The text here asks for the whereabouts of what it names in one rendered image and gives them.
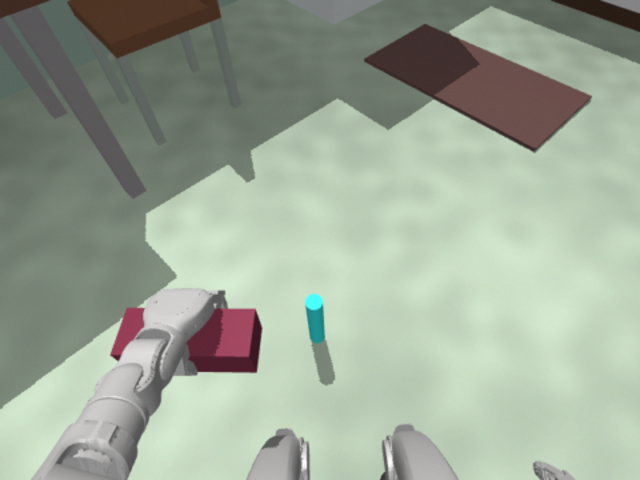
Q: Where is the chair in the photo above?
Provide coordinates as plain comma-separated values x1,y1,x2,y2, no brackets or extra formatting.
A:
67,0,241,145

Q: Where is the left robot arm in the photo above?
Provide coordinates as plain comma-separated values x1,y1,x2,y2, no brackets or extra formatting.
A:
31,324,186,480

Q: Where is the left robot hand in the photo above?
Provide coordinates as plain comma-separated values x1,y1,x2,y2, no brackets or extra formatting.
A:
143,289,228,376

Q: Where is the right robot hand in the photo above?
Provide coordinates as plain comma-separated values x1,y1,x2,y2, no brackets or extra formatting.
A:
533,461,575,480

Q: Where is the table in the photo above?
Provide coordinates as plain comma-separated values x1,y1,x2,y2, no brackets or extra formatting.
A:
0,0,146,199

